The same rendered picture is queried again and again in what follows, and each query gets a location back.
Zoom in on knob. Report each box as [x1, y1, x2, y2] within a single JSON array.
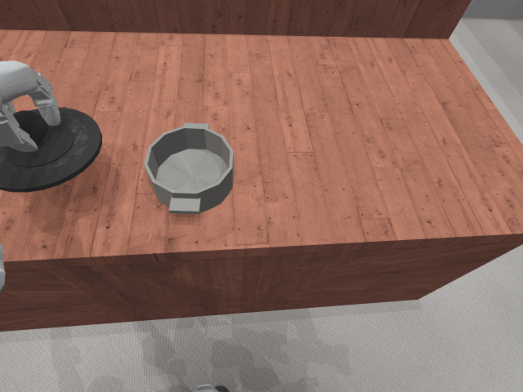
[[13, 110, 48, 143]]

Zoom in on pot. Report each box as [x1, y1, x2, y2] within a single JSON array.
[[144, 122, 234, 214]]

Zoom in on table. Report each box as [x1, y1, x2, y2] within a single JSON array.
[[0, 0, 523, 332]]

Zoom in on lid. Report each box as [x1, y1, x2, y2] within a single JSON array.
[[0, 107, 102, 192]]

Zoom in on robot left hand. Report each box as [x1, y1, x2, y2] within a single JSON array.
[[0, 60, 60, 152]]

